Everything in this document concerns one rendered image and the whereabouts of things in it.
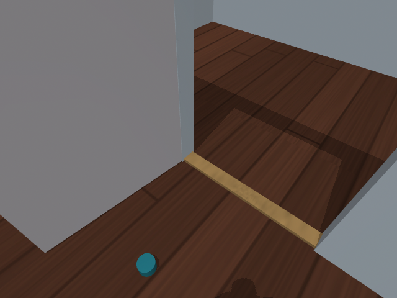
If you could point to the tin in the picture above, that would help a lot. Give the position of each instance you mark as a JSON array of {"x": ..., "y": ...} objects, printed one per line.
[{"x": 146, "y": 264}]

